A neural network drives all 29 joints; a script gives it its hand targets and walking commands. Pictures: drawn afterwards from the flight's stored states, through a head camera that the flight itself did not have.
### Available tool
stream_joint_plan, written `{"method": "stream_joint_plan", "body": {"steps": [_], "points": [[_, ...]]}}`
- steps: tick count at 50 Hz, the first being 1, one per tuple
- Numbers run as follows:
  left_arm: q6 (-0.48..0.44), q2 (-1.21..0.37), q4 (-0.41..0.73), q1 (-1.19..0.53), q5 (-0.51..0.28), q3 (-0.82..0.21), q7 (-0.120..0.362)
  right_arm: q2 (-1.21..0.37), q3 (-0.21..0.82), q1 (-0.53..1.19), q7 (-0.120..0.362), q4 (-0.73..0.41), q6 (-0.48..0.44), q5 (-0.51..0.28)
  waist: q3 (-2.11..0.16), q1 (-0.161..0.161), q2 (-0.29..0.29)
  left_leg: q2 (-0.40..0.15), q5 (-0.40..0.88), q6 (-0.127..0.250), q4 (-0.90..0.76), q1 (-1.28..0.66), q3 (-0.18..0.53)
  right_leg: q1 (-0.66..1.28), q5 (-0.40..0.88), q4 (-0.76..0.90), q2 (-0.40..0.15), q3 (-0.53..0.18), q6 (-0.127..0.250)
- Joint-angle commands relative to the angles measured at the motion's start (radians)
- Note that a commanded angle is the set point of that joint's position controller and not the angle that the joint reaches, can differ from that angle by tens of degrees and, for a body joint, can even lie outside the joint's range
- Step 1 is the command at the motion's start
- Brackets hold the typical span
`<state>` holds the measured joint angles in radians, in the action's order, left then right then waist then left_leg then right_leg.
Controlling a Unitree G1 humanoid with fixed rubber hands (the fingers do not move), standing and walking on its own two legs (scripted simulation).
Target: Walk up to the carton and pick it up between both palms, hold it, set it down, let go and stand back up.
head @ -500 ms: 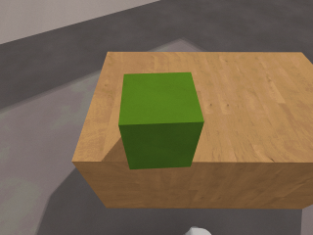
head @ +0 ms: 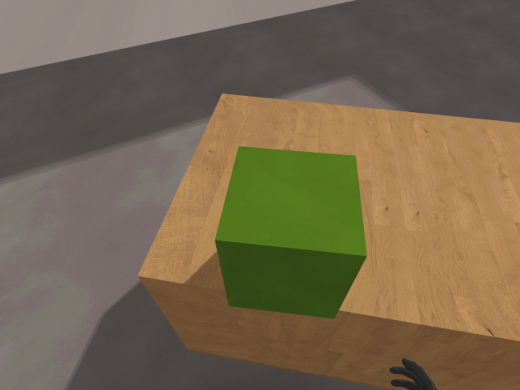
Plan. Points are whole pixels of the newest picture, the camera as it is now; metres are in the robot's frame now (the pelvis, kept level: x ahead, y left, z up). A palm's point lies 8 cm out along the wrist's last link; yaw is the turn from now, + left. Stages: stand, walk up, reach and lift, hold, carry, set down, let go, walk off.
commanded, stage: walk up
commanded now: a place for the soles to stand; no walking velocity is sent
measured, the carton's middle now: (288, 235) +0.39 -0.02 -0.03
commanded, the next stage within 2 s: reach and lift in 1.80 s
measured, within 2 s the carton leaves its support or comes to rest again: neither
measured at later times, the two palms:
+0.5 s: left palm out of the picture +0.06 +0.28 -0.10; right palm out of the picture +0.09 -0.24 -0.10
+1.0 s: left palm out of the picture +0.04 +0.31 -0.10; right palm out of the picture +0.10 -0.22 -0.11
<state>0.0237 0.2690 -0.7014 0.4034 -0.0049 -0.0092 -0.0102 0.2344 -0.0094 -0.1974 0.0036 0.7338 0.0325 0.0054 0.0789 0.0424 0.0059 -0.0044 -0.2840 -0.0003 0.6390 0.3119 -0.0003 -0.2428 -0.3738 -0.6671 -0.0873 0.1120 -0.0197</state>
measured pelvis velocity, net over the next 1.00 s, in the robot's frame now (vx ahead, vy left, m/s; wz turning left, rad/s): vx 0.00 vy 0.04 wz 0.04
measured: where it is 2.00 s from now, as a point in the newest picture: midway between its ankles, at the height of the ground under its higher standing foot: outside the picture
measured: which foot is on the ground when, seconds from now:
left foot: down 0.00-1.00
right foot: down 0.00-1.00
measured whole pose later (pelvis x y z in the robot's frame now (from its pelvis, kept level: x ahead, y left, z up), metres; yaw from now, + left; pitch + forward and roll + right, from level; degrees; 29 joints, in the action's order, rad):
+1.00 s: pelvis +0.00 +0.04 +0.00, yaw +2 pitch -1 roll +0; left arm 0.01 0.29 -0.70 0.39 0.01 0.03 -0.04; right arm 0.26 -0.01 -0.24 0.02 0.75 0.06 0.02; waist 0.06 -0.01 0.01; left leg 0.07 -0.25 0.06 0.59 0.32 0.00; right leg -0.24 -0.35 -0.61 -0.04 0.03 0.01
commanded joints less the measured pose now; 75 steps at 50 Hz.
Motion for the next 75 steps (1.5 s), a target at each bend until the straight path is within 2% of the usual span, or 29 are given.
{"method": "stream_joint_plan", "body": {"steps": [1, 4, 9, 13, 15, 22, 27, 29, 31, 32, 34, 36, 38, 40, 41, 42, 43, 45, 47, 48, 49, 51, 52, 53, 55, 58, 63, 65, 75], "points": [[-0.049, 0.156, 0.084, 0.041, 0.007, 0.055, 0.002, 0.145, -0.038, 0.000, -0.007, -0.081, -0.024, -0.010, -0.060, -0.030, -0.030, -0.082, 0.280, 0.063, -0.102, -0.041, 0.111, -0.004, 0.199, 0.212, -0.059, -0.113, 0.042], [-0.052, 0.159, 0.089, 0.020, 0.005, 0.051, 0.005, 0.161, -0.042, -0.030, -0.004, -0.054, -0.031, -0.004, -0.092, -0.044, -0.014, -0.072, 0.299, 0.049, -0.095, -0.113, 0.106, -0.020, 0.191, 0.218, -0.064, -0.089, 0.055], [-0.043, 0.155, 0.101, -0.002, 0.006, 0.051, 0.005, 0.160, -0.041, -0.003, 0.001, -0.058, -0.034, -0.005, -0.070, -0.032, 0.003, -0.075, 0.255, 0.057, -0.125, -0.065, 0.115, 0.004, 0.148, 0.221, -0.064, -0.068, 0.057], [-0.041, 0.153, 0.105, -0.011, 0.007, 0.054, 0.005, 0.158, -0.040, -0.019, 0.004, -0.048, -0.035, -0.006, -0.072, -0.031, -0.007, -0.059, 0.202, 0.048, -0.139, -0.042, 0.112, 0.022, 0.112, 0.230, -0.067, -0.066, 0.064], [-0.039, 0.146, 0.105, -0.010, 0.006, 0.054, 0.003, 0.164, -0.040, -0.020, 0.004, -0.053, -0.036, -0.004, -0.081, -0.029, -0.042, -0.068, 0.186, 0.059, -0.161, -0.013, 0.138, 0.039, 0.094, 0.219, -0.054, -0.057, 0.058], [-0.042, 0.148, 0.090, -0.017, 0.012, 0.053, 0.002, 0.170, -0.044, -0.049, 0.005, -0.043, -0.039, -0.004, -0.088, -0.032, -0.009, -0.069, 0.176, 0.056, -0.167, -0.019, 0.151, 0.050, 0.083, 0.232, -0.055, -0.059, 0.060], [-0.041, 0.141, 0.068, -0.004, 0.010, 0.053, 0.003, 0.178, -0.047, -0.055, 0.003, -0.038, -0.036, -0.005, -0.047, -0.029, -0.060, -0.065, 0.098, 0.055, -0.200, 0.022, 0.172, 0.046, 0.050, 0.236, -0.049, -0.065, 0.059], [-0.042, 0.147, 0.065, 0.002, 0.014, 0.057, 0.003, 0.170, -0.048, -0.070, 0.003, -0.029, -0.037, -0.005, -0.056, -0.035, -0.044, -0.061, 0.049, 0.047, -0.214, 0.023, 0.172, 0.055, 0.050, 0.235, -0.050, -0.067, 0.059], [-0.045, 0.146, 0.057, 0.001, 0.015, 0.055, 0.002, 0.173, -0.048, -0.076, 0.003, -0.029, -0.040, -0.004, -0.050, -0.038, -0.042, -0.061, 0.073, 0.048, -0.214, 0.024, 0.178, 0.052, 0.064, 0.234, -0.048, -0.061, 0.058], [-0.050, 0.169, 0.067, 0.029, 0.023, 0.069, -0.012, 0.201, -0.059, -0.053, 0.011, -0.046, -0.031, 0.004, -0.049, -0.034, -0.066, -0.046, 0.112, 0.055, -0.157, 0.022, 0.140, 0.054, 0.072, 0.239, -0.072, -0.083, 0.069], [-0.051, 0.209, 0.058, 0.039, 0.030, 0.083, -0.026, 0.169, -0.055, -0.047, 0.020, -0.057, -0.022, 0.013, -0.064, -0.033, -0.009, -0.019, 0.165, 0.040, -0.063, 0.032, 0.087, 0.066, 0.111, 0.269, -0.144, -0.131, 0.103], [-0.044, 0.226, 0.060, 0.017, 0.035, 0.093, -0.033, 0.149, -0.048, -0.067, 0.027, -0.065, -0.016, 0.021, -0.049, -0.046, 0.071, -0.013, 0.100, 0.028, -0.011, 0.040, 0.048, 0.041, 0.109, 0.295, -0.215, -0.172, 0.142], [-0.035, 0.223, 0.076, -0.031, 0.036, 0.093, -0.032, 0.151, -0.053, -0.088, 0.032, -0.068, -0.011, 0.024, -0.026, -0.066, 0.122, -0.018, 0.024, 0.030, -0.001, 0.000, 0.039, -0.031, 0.101, 0.298, -0.237, -0.171, 0.157], [-0.027, 0.207, 0.078, -0.049, 0.036, 0.090, -0.027, 0.165, -0.059, -0.101, 0.036, -0.067, -0.013, 0.026, -0.023, -0.077, 0.082, -0.025, 0.047, 0.051, -0.069, -0.058, 0.066, -0.087, 0.073, 0.244, -0.198, -0.123, 0.127], [-0.023, 0.190, 0.085, -0.048, 0.030, 0.084, -0.023, 0.184, -0.062, -0.103, 0.034, -0.070, -0.018, 0.017, -0.035, -0.079, 0.025, -0.053, 0.088, 0.067, -0.145, -0.058, 0.128, -0.080, 0.050, 0.170, -0.120, -0.063, 0.093], [-0.020, 0.153, 0.088, -0.032, 0.022, 0.075, -0.019, 0.211, -0.071, -0.087, 0.030, -0.072, -0.020, 0.008, -0.035, -0.071, -0.091, -0.102, 0.096, 0.111, -0.237, -0.024, 0.247, -0.063, 0.006, 0.048, -0.013, -0.010, 0.045], [-0.014, 0.118, 0.083, 0.020, 0.013, 0.066, -0.019, 0.231, -0.072, -0.071, 0.025, -0.067, -0.018, 0.002, -0.035, -0.058, -0.143, -0.153, 0.062, 0.171, -0.301, 0.019, 0.348, -0.042, -0.084, -0.021, 0.052, -0.014, 0.027], [-0.012, 0.103, 0.070, 0.074, 0.015, 0.065, -0.026, 0.227, -0.064, -0.038, 0.013, -0.082, -0.007, 0.010, -0.026, -0.049, -0.145, -0.193, 0.095, 0.225, -0.313, -0.003, 0.362, -0.082, -0.185, -0.074, 0.057, -0.053, 0.034], [-0.030, 0.100, 0.054, 0.117, 0.010, 0.067, -0.036, 0.207, -0.053, 0.006, 0.004, -0.089, 0.002, 0.020, -0.079, -0.023, -0.142, -0.172, 0.235, 0.213, -0.263, -0.076, 0.284, -0.072, -0.098, -0.001, 0.056, -0.083, 0.047], [-0.046, 0.093, 0.051, 0.149, 0.011, 0.062, -0.042, 0.194, -0.046, 0.034, 0.004, -0.083, 0.005, 0.021, -0.111, -0.005, -0.135, -0.149, 0.325, 0.181, -0.205, -0.074, 0.230, 0.000, 0.037, 0.152, 0.042, -0.088, 0.049], [-0.061, 0.107, 0.051, 0.137, 0.017, 0.059, -0.040, 0.153, -0.031, 0.038, 0.004, -0.081, 0.001, 0.013, -0.141, 0.003, -0.097, -0.129, 0.347, 0.128, -0.154, -0.049, 0.191, 0.074, 0.169, 0.222, 0.001, -0.144, 0.057], [-0.066, 0.205, 0.072, 0.051, 0.022, 0.081, -0.029, 0.128, -0.027, -0.026, 0.006, -0.067, 0.000, 0.004, -0.103, -0.054, 0.029, -0.030, 0.138, 0.047, -0.097, -0.067, 0.104, -0.016, 0.161, 0.298, -0.120, -0.329, 0.113], [-0.058, 0.210, 0.070, 0.005, 0.020, 0.086, -0.021, 0.129, -0.029, -0.060, 0.006, -0.054, 0.000, 0.010, -0.076, -0.075, 0.067, -0.030, 0.070, 0.032, -0.128, -0.118, 0.085, -0.077, 0.132, 0.301, -0.128, -0.313, 0.129], [-0.054, 0.189, 0.077, -0.018, 0.016, 0.078, -0.015, 0.142, -0.029, -0.062, 0.008, -0.040, -0.006, 0.012, -0.055, -0.080, 0.066, -0.045, 0.089, 0.028, -0.164, -0.132, 0.102, -0.084, 0.137, 0.291, -0.097, -0.275, 0.111], [-0.053, 0.148, 0.074, 0.013, 0.010, 0.065, -0.011, 0.177, -0.041, -0.027, 0.011, -0.036, -0.017, 0.008, -0.041, -0.050, 0.023, -0.075, 0.130, 0.051, -0.209, -0.124, 0.146, -0.086, 0.132, 0.252, -0.030, -0.212, 0.069], [-0.051, 0.128, 0.062, 0.052, 0.009, 0.061, -0.008, 0.183, -0.042, -0.021, 0.011, -0.025, -0.022, -0.003, -0.045, -0.042, 0.012, -0.102, 0.024, 0.065, -0.274, -0.077, 0.180, -0.029, 0.087, 0.223, 0.012, -0.189, 0.053], [-0.063, 0.128, 0.055, 0.068, 0.012, 0.063, -0.016, 0.164, -0.037, -0.004, 0.002, -0.020, -0.026, -0.002, -0.057, -0.037, -0.040, -0.097, 0.064, 0.055, -0.273, -0.085, 0.137, -0.016, 0.135, 0.226, 0.004, -0.205, 0.049], [-0.060, 0.130, 0.049, 0.075, 0.014, 0.062, -0.014, 0.163, -0.036, -0.009, 0.001, -0.010, -0.022, -0.004, -0.044, -0.045, -0.009, -0.093, 0.039, 0.064, -0.272, -0.104, 0.135, -0.039, 0.126, 0.227, 0.002, -0.200, 0.043], [-0.060, 0.135, 0.052, 0.073, 0.016, 0.061, -0.020, 0.163, -0.033, -0.006, 0.000, 0.011, -0.017, -0.001, -0.054, -0.050, -0.009, -0.095, 0.062, 0.064, -0.243, -0.125, 0.097, -0.057, 0.162, 0.232, -0.002, -0.239, 0.049]]}}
